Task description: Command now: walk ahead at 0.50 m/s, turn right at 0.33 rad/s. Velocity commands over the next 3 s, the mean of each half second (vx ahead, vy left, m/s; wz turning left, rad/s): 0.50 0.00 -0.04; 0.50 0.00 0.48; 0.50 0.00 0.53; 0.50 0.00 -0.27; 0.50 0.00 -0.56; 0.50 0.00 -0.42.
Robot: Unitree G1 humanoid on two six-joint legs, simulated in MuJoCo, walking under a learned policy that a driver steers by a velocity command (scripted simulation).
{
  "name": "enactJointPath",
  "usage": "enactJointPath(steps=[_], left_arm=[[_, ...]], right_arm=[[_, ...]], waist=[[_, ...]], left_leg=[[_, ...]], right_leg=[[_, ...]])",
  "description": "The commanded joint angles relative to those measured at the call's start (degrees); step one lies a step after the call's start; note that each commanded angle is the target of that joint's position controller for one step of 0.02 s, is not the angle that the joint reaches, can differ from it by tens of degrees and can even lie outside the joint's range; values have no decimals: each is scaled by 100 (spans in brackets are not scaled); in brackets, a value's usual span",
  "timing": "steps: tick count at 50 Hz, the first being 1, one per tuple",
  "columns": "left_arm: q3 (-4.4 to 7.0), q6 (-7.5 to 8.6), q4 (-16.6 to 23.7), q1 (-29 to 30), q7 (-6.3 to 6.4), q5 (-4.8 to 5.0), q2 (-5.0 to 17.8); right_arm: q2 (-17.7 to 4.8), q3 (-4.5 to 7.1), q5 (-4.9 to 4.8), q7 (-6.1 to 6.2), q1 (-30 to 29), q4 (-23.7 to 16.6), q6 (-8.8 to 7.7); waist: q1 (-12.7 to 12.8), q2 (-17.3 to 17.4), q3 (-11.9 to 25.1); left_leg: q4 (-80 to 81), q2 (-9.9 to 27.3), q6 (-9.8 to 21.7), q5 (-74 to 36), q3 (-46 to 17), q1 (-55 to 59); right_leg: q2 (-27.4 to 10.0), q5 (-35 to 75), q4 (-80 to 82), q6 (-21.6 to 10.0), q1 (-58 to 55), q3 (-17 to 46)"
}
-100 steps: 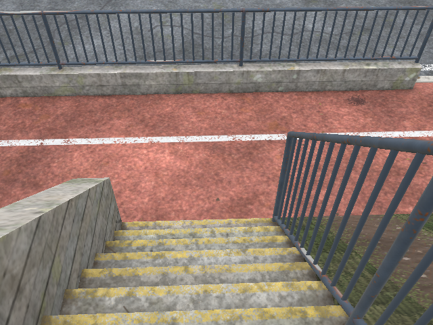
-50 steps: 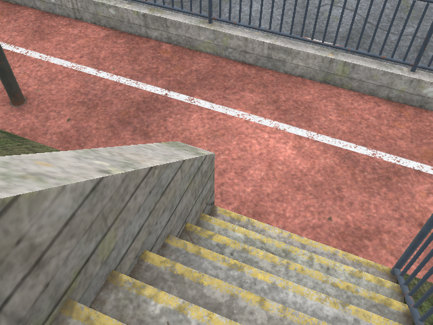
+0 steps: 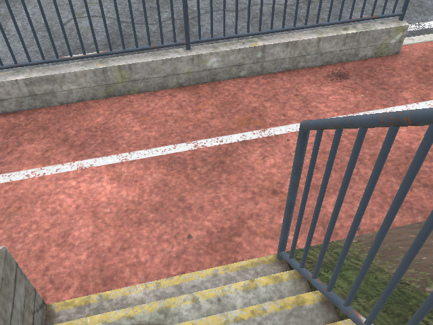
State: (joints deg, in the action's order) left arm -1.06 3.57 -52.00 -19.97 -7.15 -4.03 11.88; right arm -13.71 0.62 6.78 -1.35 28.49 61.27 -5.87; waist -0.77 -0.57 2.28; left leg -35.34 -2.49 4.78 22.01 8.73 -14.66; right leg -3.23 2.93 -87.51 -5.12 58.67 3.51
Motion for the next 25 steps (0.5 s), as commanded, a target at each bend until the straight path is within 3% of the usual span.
enactJointPath(steps=[1, 2, 3, 4, 5, 6, 7, 8, 10, 11, 12, 13, 14, 15, 16, 17, 18, 19, 20, 21, 22, 23, 24, 25], left_arm=[[-110, 48, -116, -570, -253, -68, -172], [-56, 34, 67, -341, -186, -205, 148], [-5, 29, 129, -68, -119, -245, 333], [23, 104, 254, 490, 24, -269, 543], [-37, 101, 191, 527, 97, -346, 390], [-63, 67, 70, 552, 135, -336, 265], [-67, 25, 150, 845, 126, -365, 339], [-73, -27, 236, 1054, 82, -387, 448], [-127, -105, 404, 1665, 24, -308, 481], [-153, -124, 486, 1855, 25, -303, 443], [-201, -140, 514, 2001, 38, -294, 264], [-215, -154, 536, 2125, 51, -298, 224], [-237, -122, 420, 1853, 74, -263, 221], [147, -14, 30, 1292, 534, 958, 594], [132, 12, -313, 297, 641, 924, 582], [222, 107, -827, -1309, 353, -248, 1102], [537, 31, -872, -2470, 251, -462, 1302], [677, -45, -1058, -2470, 181, -369, 1840], [644, -74, -970, -2100, 205, -492, 1569], [656, -134, -797, -1315, 174, -334, 1547], [503, -94, -766, -793, 156, -334, 999], [130, 48, -616, -487, 280, -432, -149], [-2, 146, -558, -458, 397, -377, -476], [-44, 294, -550, -360, 532, -233, -426]], right_arm=[[-128, -216, -11, 97, -100, -54, -368], [-167, -230, -27, 184, 45, 3, -444], [-301, -224, -72, 207, 323, 116, -464], [-177, -274, -87, 263, 292, 11, -474], [-180, -346, -57, 248, 539, 58, -432], [-67, -379, -52, 215, 789, 110, -346], [-33, -413, -87, 170, 894, 142, -255], [-44, -415, -156, 136, 1028, 204, -213], [-322, -327, -205, 131, 1271, 283, -144], [-263, -315, -202, 187, 1317, 342, -105], [-183, -314, -270, 204, 1565, 544, -46], [-347, -235, -300, 219, 1491, 563, -8], [-409, -190, -246, 176, 1180, 491, 54], [-483, 23, -603, 359, 1070, 392, 292], [-339, -13, -601, 434, 1021, 397, 387], [11, -252, -43, -213, 1333, 594, 362], [-520, 29, -184, -602, 901, 458, 350], [-111, 23, -415, -804, 1073, 231, 243], [-245, 43, -601, -773, 769, -114, 107], [88, -101, -583, -583, 420, -535, 7], [-41, -142, -594, -406, 154, -475, -60], [164, -183, -425, -195, 859, -189, -3], [21, -38, -371, -157, 756, -56, 90], [156, -34, -212, -271, 452, -95, 198]], waist=[[361, 404, -798], [204, 137, -782], [76, 302, -762], [-100, -35, -712], [-121, 71, -542], [-153, 425, -549], [-240, 494, -797], [-339, 315, -1078], [-630, 174, -1314], [-760, 114, -1328], [-874, 83, -1377], [-938, 181, -1385], [-806, 134, -1277], [-865, -320, -1132], [-533, -96, -505], [355, -828, -313], [1124, -1172, 299], [752, -1193, 1338], [720, -504, 1280], [571, -495, 995], [366, 143, 36], [-104, 596, -379], [-188, 739, -1086], [-212, 167, -1096]], left_leg=[[831, 1221, 719, -1465, -876, -3036], [545, 1362, 684, -1521, -1155, -1925], [160, 1704, 807, -1899, -1639, -886], [-204, 1556, 694, -1555, -1546, -505], [-505, 1487, 753, -995, -1416, -884], [-545, 1308, 802, -506, -1363, -1221], [-487, 1290, 863, -130, -1453, -1445], [-604, 1381, 929, 107, -1712, -1446], [-957, 1652, 1045, -268, -2297, -282], [-1091, 1682, 1056, -400, -2456, 202], [-1217, 1693, 1131, -571, -2579, 400], [-1263, 1713, 1174, -817, -2668, 436], [-1631, 1727, 1098, -849, -2670, 186], [-3010, 1172, 890, -2077, -1638, 88], [-4084, 805, 800, -2126, -1390, -236], [-5017, 632, 179, -433, -1624, -1818], [-7404, -115, -116, 2146, -1281, -3719], [-8508, 93, -170, 2683, -1134, -4783], [-8169, 202, -162, 2251, -1198, -5140], [-8011, 484, -53, 1749, -1431, -5733], [-7774, 635, 88, 1017, -1584, -5847], [-5386, 1273, 183, -1166, -2222, -4995], [-4247, 1268, 174, -1974, -1885, -3691], [-3492, 1185, 151, -2959, -1537, -2947]], right_leg=[[-182, 2032, 760, 138, -1823, -147], [-300, 2423, 1884, 107, -904, 415], [-258, 2266, 2263, 147, 14, 494], [-283, 3066, 3676, 178, 35, 589], [-194, 3652, 3992, 188, -751, 165], [-95, 3598, 4028, 234, -1418, -118], [-38, 3125, 4079, 286, -1648, -278], [-9, 2889, 4333, 335, -1678, -323], [-199, 2243, 5407, 443, -1058, -83], [-311, 2110, 6175, 415, -1068, -17], [-262, 1625, 6708, 395, -1370, -105], [-239, 1222, 6915, 360, -1746, -165], [-372, 1147, 7233, 263, -2554, -26], [-315, 2148, 7808, 336, -3726, -502], [-226, 2765, 8048, 423, -5030, -869], [-536, 2634, 8550, -83, -7407, -446], [-921, 3647, 6653, -721, -9484, -193], [-1702, 5054, 4958, -1112, -10652, -234], [-1877, 4371, 4978, -1203, -9970, -100], [-2483, 949, 5841, -1645, -8867, 1030], [-2003, -1170, 6405, -1292, -7333, 856], [-2129, -956, 6459, -1198, -5467, 607], [-1817, -315, 6793, -1218, -3876, -128], [-1315, -173, 6559, -1018, -3045, -753]])
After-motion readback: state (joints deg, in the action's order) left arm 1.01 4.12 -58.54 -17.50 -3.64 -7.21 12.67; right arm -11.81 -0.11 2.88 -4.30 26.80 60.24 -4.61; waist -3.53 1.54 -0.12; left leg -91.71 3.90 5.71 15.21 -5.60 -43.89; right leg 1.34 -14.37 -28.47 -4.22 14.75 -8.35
